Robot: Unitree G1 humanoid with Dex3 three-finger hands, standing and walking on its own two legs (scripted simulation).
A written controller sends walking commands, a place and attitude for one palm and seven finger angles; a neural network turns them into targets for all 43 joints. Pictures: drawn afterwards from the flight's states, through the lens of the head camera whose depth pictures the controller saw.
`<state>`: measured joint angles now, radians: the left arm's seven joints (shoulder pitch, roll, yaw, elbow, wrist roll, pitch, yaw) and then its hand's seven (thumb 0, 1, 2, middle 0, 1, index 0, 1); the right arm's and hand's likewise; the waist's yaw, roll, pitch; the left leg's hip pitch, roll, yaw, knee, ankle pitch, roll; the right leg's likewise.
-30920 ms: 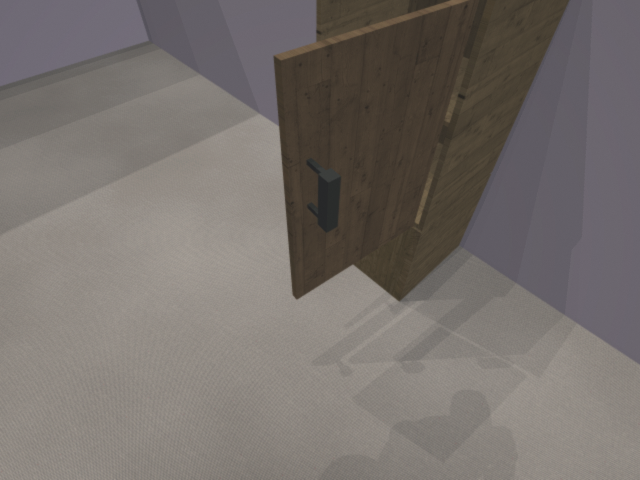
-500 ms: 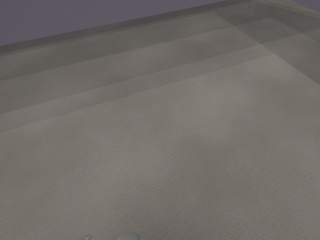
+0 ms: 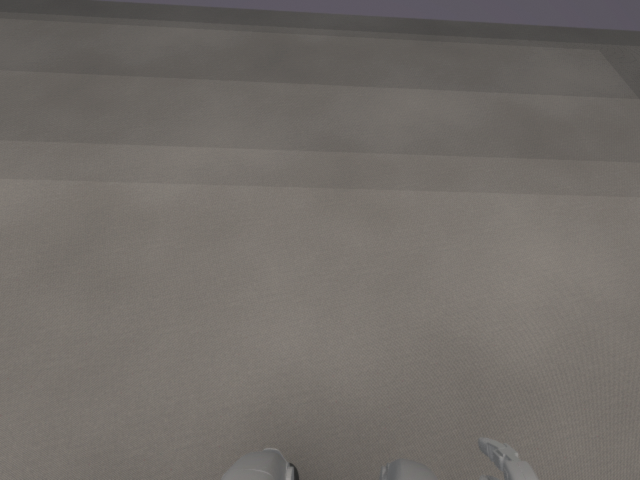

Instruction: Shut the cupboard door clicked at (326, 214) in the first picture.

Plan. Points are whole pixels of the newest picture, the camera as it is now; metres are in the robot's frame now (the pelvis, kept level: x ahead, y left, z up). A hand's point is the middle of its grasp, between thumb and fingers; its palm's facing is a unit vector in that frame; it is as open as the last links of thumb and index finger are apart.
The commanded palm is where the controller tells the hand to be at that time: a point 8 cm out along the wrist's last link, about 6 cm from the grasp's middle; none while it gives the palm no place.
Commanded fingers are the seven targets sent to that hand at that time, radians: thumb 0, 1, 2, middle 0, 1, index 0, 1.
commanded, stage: turn to face it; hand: left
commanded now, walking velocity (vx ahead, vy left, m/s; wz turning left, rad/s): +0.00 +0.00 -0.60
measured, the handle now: out of the picture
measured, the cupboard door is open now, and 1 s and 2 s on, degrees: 56 56 56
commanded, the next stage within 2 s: none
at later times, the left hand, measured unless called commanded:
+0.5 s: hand (248, 411) +0.22 +0.12 -0.15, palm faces -0.15 -0.97 -0.21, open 7.4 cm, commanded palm none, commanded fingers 0.00 0.90 0.90 -0.20 -0.30 -0.20 -0.30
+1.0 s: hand (247, 319) +0.35 +0.15 -0.14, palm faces -0.44 -0.87 -0.25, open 7.4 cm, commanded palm none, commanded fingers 0.00 0.90 0.90 -0.20 -0.30 -0.20 -0.30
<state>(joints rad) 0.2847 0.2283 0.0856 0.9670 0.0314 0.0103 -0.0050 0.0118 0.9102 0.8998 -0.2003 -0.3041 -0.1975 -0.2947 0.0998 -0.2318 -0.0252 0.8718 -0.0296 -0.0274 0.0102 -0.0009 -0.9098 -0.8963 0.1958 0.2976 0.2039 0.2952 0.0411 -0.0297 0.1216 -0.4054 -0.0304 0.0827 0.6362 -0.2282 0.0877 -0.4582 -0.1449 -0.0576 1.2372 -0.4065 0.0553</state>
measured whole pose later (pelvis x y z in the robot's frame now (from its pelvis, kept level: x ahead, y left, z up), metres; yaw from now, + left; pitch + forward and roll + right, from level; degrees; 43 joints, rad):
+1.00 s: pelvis +0.16 +0.00 +0.02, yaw -31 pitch +0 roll -2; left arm 0.18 0.29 0.11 0.86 0.03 0.09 -0.04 0.01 0.91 0.90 -0.20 -0.30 -0.19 -0.29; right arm 0.19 -0.21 -0.02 0.87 -0.03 0.02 -0.02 0.00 -0.90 -0.90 0.20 0.30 0.21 0.30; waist 0.02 0.00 0.07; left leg -0.24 0.14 0.16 0.49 -0.25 -0.02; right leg -0.44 -0.03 -0.05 0.97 -0.43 0.06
